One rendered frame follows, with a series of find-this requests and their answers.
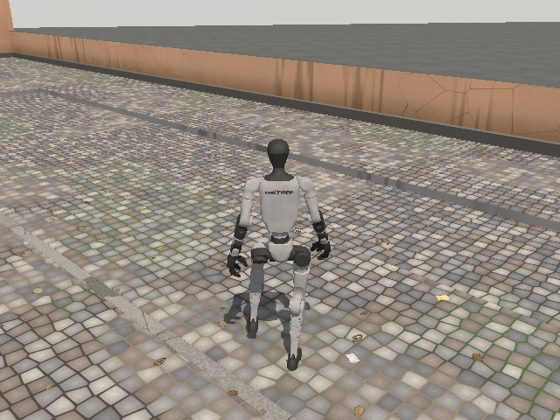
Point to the left robot hand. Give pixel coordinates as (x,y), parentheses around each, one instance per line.
(232,265)

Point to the left robot upper arm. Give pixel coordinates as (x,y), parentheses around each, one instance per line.
(247,201)

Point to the right robot hand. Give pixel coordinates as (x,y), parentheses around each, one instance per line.
(318,246)

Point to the left robot shin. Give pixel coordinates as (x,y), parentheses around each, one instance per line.
(255,290)

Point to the left robot thigh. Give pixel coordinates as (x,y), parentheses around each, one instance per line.
(259,256)

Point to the robot left forearm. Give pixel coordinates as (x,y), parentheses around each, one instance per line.
(238,239)

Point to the right robot upper arm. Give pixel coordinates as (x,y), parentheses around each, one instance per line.
(311,200)

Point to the robot right forearm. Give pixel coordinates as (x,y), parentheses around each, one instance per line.
(320,229)

